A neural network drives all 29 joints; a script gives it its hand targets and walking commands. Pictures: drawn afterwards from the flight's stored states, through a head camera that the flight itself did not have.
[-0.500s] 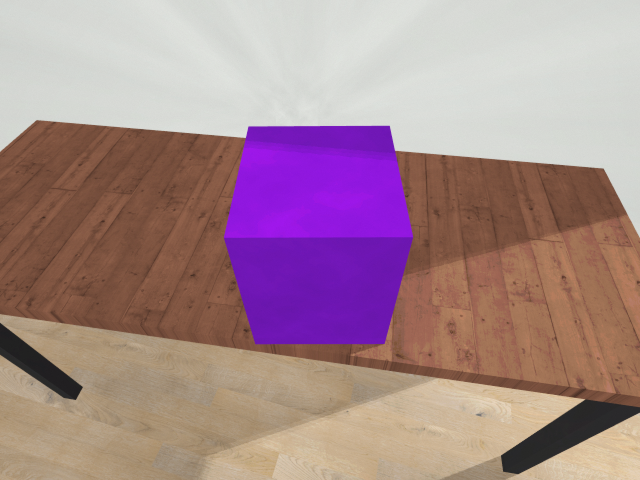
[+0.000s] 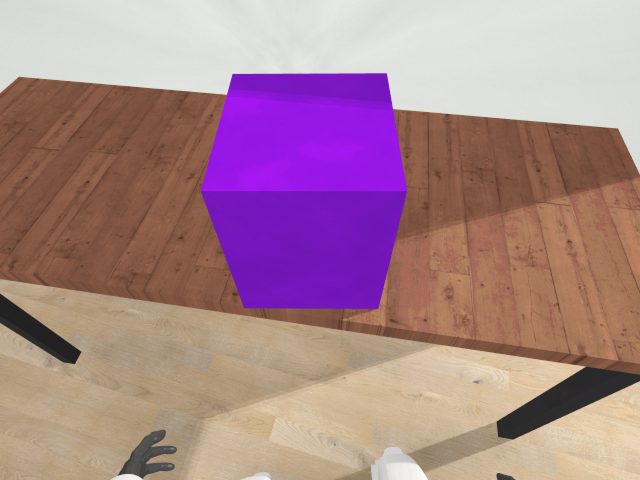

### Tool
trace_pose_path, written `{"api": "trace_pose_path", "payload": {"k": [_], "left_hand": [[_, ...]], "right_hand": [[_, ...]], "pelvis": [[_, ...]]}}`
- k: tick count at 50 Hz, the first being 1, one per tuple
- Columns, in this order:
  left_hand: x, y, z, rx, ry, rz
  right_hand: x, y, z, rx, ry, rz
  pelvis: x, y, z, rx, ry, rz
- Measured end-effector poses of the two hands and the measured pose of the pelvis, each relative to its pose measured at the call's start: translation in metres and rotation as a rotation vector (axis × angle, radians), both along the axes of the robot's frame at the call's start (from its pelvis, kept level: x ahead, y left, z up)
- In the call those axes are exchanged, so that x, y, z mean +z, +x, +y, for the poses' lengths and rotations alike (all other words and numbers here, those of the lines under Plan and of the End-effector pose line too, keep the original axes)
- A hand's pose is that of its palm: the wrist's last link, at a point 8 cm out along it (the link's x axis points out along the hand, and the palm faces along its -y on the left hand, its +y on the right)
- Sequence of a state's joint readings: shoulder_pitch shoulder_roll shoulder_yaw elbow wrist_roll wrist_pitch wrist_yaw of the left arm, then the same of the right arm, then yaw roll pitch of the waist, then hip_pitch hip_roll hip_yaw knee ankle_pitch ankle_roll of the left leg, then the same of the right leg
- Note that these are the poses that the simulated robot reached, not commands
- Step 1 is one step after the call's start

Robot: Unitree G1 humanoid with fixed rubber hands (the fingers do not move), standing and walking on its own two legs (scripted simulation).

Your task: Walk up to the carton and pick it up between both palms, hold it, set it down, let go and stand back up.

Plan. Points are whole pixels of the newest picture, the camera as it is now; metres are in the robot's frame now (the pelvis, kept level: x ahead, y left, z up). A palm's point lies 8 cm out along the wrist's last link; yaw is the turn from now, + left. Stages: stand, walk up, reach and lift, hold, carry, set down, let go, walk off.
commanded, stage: reach and lift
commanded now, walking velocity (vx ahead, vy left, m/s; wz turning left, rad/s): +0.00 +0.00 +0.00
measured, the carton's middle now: (310, 199) +0.48 +0.02 +0.07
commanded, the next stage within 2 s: none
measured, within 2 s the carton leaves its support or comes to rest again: neither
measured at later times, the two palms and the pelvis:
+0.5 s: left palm out of the picture +0.11 +0.22 -0.05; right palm out of the picture +0.14 -0.25 -0.07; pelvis +0.00 -0.05 +0.04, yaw +3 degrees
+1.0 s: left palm (116, 452) +0.18 +0.23 -0.02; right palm (509, 443) +0.18 -0.20 -0.01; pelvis +0.03 -0.02 +0.06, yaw +1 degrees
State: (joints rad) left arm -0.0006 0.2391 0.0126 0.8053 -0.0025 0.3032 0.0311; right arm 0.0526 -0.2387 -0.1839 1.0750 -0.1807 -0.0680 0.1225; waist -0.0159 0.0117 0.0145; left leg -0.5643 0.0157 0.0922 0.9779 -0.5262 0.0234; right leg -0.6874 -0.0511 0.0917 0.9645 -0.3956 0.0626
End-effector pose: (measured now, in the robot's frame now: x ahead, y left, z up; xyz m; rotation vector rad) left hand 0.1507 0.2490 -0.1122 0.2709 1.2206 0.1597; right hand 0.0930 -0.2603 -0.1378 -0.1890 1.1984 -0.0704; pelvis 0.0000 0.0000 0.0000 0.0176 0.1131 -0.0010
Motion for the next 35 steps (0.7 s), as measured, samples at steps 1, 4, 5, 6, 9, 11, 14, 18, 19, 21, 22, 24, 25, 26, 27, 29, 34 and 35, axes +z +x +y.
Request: {"api": "trace_pose_path", "payload": {"k": [1,4,5,6,9,11,14,18,19,21,22,24,25,26,27,29,34,35], "left_hand": [[-0.001,0.014,-0.004,-0.007,-0.013,-0.024],[0.005,0.049,-0.02,-0.086,-0.05,-0.111],[0.01,0.056,-0.026,-0.119,-0.054,-0.141],[0.017,0.061,-0.031,-0.148,-0.054,-0.169],[0.041,0.057,-0.046,-0.189,-0.047,-0.233],[0.056,0.043,-0.051,-0.167,-0.054,-0.248],[0.071,0.013,-0.051,-0.097,-0.065,-0.242],[0.071,-0.026,-0.038,-0.013,-0.048,-0.189],[0.068,-0.034,-0.034,0.003,-0.043,-0.169],[0.061,-0.046,-0.027,0.028,-0.034,-0.136],[0.059,-0.049,-0.025,0.036,-0.03,-0.129],[0.057,-0.049,-0.024,0.042,-0.027,-0.144],[0.059,-0.045,-0.024,0.038,-0.028,-0.166],[0.061,-0.039,-0.026,0.029,-0.031,-0.194],[0.065,-0.031,-0.029,0.017,-0.035,-0.228],[0.076,-0.013,-0.034,-0.016,-0.047,-0.301],[0.098,0.029,-0.046,-0.095,-0.074,-0.43],[0.099,0.035,-0.047,-0.102,-0.077,-0.439]], "right_hand": [[-0.001,0.012,0.0,0.014,-0.006,-0.035],[0.005,0.05,0.001,-0.017,-0.031,-0.208],[0.01,0.06,0.001,-0.047,-0.036,-0.27],[0.015,0.066,0.002,-0.077,-0.038,-0.324],[0.033,0.07,0.011,-0.122,-0.027,-0.407],[0.044,0.063,0.02,-0.109,-0.008,-0.408],[0.059,0.047,0.03,-0.065,0.015,-0.383],[0.067,0.034,0.03,-0.014,0.019,-0.348],[0.067,0.034,0.028,-0.006,0.018,-0.34],[0.066,0.037,0.024,0.001,0.014,-0.336],[0.065,0.04,0.021,-0.001,0.012,-0.341],[0.064,0.047,0.017,-0.008,0.01,-0.361],[0.064,0.051,0.015,-0.01,0.01,-0.375],[0.066,0.055,0.014,-0.011,0.009,-0.39],[0.069,0.06,0.013,-0.009,0.009,-0.407],[0.076,0.068,0.014,-0.002,0.008,-0.444],[0.098,0.081,0.024,-0.021,0.023,-0.523],[0.101,0.082,0.026,-0.031,0.027,-0.532]], "pelvis": [[-0.003,-0.006,-0.002,-0.002,0.0,0.005],[-0.007,-0.022,-0.007,-0.011,-0.014,-0.007],[-0.006,-0.025,-0.008,-0.015,-0.022,-0.017],[-0.004,-0.028,-0.009,-0.02,-0.03,-0.029],[0.009,-0.027,-0.012,-0.028,-0.049,-0.066],[0.021,-0.021,-0.015,-0.023,-0.052,-0.092],[0.038,-0.007,-0.022,-0.002,-0.034,-0.128],[0.046,0.005,-0.032,0.025,-0.022,-0.161],[0.046,0.006,-0.035,0.029,-0.023,-0.167],[0.044,0.006,-0.039,0.037,-0.029,-0.175],[0.042,0.005,-0.042,0.042,-0.034,-0.176],[0.039,0.004,-0.046,0.05,-0.038,-0.177],[0.038,0.003,-0.048,0.053,-0.037,-0.178],[0.038,0.003,-0.051,0.055,-0.033,-0.177],[0.038,0.003,-0.053,0.056,-0.028,-0.176],[0.04,0.004,-0.056,0.056,-0.017,-0.17],[0.049,0.01,-0.06,0.052,-0.009,-0.148],[0.051,0.011,-0.06,0.05,-0.009,-0.146]]}}
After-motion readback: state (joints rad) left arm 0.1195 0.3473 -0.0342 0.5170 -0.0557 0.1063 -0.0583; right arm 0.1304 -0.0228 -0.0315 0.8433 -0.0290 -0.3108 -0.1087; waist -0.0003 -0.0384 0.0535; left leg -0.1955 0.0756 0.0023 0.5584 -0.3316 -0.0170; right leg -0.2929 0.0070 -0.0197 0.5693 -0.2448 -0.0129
